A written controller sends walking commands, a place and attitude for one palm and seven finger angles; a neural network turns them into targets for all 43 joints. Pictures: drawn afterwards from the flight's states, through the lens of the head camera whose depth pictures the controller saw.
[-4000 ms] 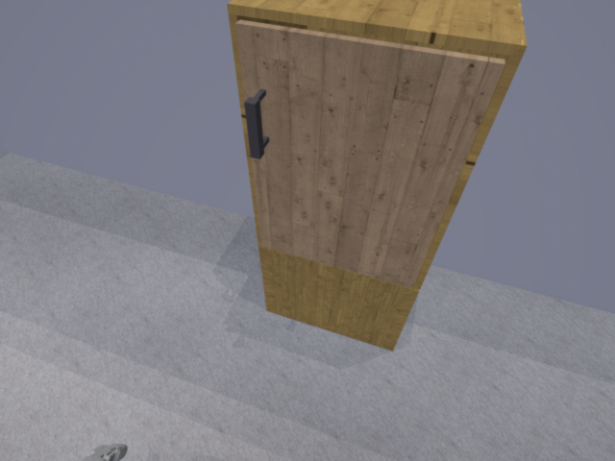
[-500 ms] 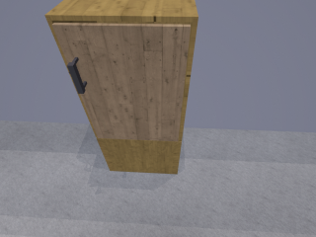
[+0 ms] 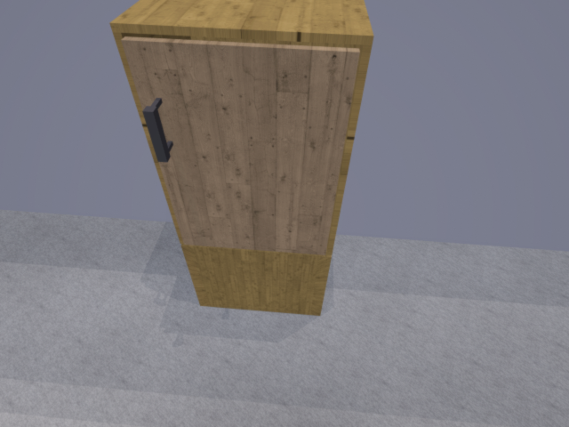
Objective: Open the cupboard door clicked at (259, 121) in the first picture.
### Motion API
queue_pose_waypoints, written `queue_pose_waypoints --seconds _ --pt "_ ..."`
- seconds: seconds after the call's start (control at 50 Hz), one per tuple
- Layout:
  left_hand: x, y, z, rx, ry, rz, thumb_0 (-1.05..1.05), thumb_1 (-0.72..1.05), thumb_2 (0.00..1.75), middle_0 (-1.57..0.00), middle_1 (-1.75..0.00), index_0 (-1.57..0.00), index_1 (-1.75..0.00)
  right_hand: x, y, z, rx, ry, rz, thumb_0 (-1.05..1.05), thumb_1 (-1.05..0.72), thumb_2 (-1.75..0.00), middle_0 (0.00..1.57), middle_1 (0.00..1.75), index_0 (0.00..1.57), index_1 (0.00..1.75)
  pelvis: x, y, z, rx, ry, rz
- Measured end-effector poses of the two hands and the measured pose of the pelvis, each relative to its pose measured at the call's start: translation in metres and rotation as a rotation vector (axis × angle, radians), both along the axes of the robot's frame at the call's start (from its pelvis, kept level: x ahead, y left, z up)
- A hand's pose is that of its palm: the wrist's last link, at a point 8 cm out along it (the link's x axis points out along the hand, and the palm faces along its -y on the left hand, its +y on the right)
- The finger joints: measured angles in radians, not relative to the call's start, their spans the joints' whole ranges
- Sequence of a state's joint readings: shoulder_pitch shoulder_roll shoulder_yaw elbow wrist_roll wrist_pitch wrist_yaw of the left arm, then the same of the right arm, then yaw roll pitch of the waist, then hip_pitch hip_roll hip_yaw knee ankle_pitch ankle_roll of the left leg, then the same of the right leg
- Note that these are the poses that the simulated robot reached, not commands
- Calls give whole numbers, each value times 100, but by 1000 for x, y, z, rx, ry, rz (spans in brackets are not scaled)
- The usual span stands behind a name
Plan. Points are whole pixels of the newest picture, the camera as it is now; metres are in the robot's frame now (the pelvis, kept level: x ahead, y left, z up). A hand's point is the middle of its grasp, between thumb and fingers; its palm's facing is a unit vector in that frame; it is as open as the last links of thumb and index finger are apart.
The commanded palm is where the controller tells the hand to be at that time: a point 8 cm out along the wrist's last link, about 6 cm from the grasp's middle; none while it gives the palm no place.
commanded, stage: look again from close up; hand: left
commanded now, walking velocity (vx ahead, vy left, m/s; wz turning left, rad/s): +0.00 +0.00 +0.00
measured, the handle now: (160, 130) +0.65 +0.30 +0.07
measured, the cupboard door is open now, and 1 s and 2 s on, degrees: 0 0 0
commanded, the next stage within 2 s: shuffle to correct the standing spot in 0.24 s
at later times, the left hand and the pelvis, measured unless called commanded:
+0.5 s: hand out of the picture -0.03 +0.17 -0.18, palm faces +0.05 -0.99 -0.15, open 7.4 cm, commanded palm none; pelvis -0.01 +0.01 +0.00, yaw +0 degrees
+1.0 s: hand out of the picture +0.13 +0.22 -0.17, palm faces +0.02 -0.97 -0.23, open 7.3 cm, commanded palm none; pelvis +0.06 +0.04 -0.01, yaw -1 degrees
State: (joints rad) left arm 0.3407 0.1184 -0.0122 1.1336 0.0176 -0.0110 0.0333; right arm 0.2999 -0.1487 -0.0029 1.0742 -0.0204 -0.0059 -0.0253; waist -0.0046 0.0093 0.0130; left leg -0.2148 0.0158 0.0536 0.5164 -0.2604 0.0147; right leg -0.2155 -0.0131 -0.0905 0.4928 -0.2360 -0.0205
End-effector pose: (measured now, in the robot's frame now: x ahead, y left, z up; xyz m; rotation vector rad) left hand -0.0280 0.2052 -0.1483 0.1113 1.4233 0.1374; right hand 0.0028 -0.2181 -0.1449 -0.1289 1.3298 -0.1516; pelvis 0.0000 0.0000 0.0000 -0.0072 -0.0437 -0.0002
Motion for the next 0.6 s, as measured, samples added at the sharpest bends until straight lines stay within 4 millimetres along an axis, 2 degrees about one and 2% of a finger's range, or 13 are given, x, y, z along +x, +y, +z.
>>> queue_pose_waypoints --seconds 0.16,0.32,0.5,0.6 --pt "7 19 2 20 -54 -6 1 91 90 -20 -29 -20 -30 -19 16 0 20 20 6 1 -92 -90 20 30 20 30 -8 8 1 7 5 2" --pt "3 21 3 15 -53 -3 1 91 90 -20 -29 -20 -30 -34 25 0 35 55 0 1 -91 -90 20 30 20 30 -12 11 1 10 10 3" --pt "-8 14 -1 -13 -17 18 1 91 90 -20 -29 -20 -30 -37 23 -1 26 86 4 1 -91 -90 20 30 20 30 -9 14 -1 6 20 1" --pt "-12 22 -7 -22 -1 62 1 90 90 -20 -30 -20 -30 -30 22 1 -4 102 14 1 -91 -90 20 30 20 30 1 22 -5 -5 26 14"
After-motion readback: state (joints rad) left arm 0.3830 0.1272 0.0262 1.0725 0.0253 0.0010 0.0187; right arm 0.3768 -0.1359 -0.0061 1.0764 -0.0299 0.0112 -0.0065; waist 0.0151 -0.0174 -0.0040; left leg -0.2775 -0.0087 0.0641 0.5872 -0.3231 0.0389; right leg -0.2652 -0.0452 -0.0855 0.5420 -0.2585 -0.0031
